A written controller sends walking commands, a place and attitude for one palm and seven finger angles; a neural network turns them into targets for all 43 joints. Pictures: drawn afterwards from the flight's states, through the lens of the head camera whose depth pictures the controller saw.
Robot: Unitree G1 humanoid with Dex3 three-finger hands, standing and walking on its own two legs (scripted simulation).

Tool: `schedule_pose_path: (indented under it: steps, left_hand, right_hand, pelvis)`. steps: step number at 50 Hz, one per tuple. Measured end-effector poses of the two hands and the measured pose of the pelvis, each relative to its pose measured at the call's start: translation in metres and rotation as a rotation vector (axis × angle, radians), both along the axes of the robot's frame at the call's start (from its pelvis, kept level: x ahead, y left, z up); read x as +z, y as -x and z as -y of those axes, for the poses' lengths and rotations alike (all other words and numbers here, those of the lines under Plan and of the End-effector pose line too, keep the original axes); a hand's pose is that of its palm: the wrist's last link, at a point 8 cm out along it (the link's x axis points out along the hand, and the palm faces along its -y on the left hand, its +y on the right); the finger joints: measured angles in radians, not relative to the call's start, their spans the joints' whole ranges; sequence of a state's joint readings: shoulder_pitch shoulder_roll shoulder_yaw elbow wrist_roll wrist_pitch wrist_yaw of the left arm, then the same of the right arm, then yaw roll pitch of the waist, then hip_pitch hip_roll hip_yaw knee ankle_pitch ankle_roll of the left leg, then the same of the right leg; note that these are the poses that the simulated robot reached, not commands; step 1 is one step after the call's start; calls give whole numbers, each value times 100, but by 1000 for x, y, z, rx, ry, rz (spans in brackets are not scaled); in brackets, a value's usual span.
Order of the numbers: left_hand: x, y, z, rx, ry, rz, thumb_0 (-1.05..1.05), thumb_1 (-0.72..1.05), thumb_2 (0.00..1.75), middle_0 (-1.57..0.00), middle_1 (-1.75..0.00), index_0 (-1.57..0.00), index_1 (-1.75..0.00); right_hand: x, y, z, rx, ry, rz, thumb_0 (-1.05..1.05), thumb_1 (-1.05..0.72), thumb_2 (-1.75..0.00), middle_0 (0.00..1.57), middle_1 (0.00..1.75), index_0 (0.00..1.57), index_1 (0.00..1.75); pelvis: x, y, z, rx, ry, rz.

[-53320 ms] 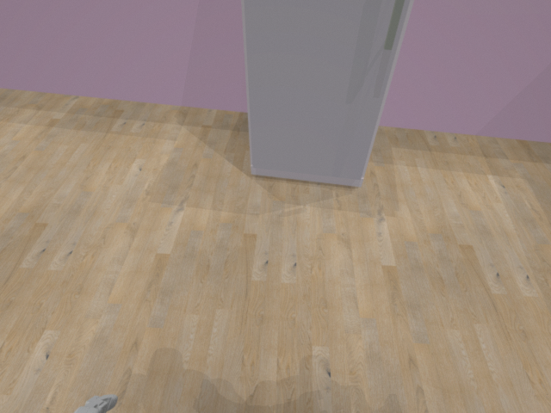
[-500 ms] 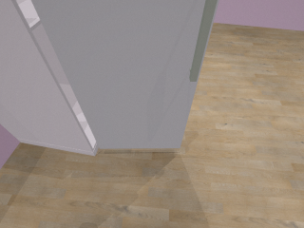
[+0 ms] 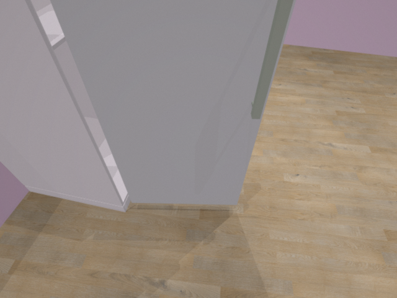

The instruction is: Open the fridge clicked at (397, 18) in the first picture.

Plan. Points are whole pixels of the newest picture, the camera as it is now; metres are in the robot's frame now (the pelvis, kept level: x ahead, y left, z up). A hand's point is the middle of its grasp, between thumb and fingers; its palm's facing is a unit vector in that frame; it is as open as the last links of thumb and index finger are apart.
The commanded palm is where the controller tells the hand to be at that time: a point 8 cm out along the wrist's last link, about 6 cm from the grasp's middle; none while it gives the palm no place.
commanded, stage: let the arm hang, fingers relaxed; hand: right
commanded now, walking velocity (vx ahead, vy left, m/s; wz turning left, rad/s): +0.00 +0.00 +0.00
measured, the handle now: (268, 55) +0.65 -0.13 +0.18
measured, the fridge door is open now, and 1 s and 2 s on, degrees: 78 78 78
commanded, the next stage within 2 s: look to check the result in 0.02 s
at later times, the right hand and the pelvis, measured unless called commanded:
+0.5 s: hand out of the picture +0.02 -0.16 -0.18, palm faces +0.01 +0.98 -0.19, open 7.3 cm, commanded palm none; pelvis +0.01 +0.01 +0.00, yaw +0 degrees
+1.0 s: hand out of the picture +0.02 -0.16 -0.18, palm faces +0.01 +0.98 -0.19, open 7.3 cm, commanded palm none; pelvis +0.01 +0.01 +0.00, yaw +0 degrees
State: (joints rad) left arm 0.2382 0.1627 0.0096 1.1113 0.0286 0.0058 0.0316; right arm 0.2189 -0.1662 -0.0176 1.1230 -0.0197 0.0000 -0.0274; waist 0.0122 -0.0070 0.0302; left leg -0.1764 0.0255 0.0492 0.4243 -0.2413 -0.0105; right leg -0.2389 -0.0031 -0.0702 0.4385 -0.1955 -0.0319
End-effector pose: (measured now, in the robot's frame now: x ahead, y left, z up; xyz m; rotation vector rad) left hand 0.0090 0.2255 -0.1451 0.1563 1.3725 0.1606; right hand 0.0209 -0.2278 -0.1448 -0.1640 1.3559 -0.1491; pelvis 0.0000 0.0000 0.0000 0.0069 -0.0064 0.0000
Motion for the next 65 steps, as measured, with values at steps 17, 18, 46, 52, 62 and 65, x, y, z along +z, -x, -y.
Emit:
schedule_pose_path:
  steps: [17,18,46,52,62,65]
  left_hand:
    - [1,-11,-7,-6,-2,-6,1,91,90,-20,-30,-20,-30]
    - [1,-11,-8,-6,-2,-7,1,91,90,-20,-30,-20,-30]
    - [1,3,-7,16,10,-39,1,91,90,-20,-30,-20,-30]
    - [1,3,-7,15,9,-40,1,91,90,-20,-30,-20,-30]
    - [1,2,-9,16,5,-35,1,91,90,-20,-30,-20,-30]
    - [2,1,-9,15,3,-33,1,91,90,-20,-30,-20,-30]
  right_hand:
    - [0,4,-9,-4,-8,-37,0,-91,-90,20,30,20,30]
    - [0,4,-10,-5,-9,-37,0,-91,-90,20,30,20,30]
    - [0,7,-19,-4,-16,-46,0,-91,-90,20,30,20,30]
    - [-1,7,-20,-4,-17,-46,0,-91,-90,20,30,20,30]
    - [-1,8,-22,-6,-24,-47,0,-91,-90,20,30,20,30]
    - [-2,9,-23,-6,-25,-48,0,-91,-90,20,30,20,30]
  pelvis:
    - [2,-8,-6,3,2,6]
    - [2,-8,-7,4,2,7]
    - [3,-10,-13,8,2,12]
    - [2,-10,-13,8,2,12]
    - [2,-9,-14,8,2,12]
    - [3,-9,-14,8,2,12]
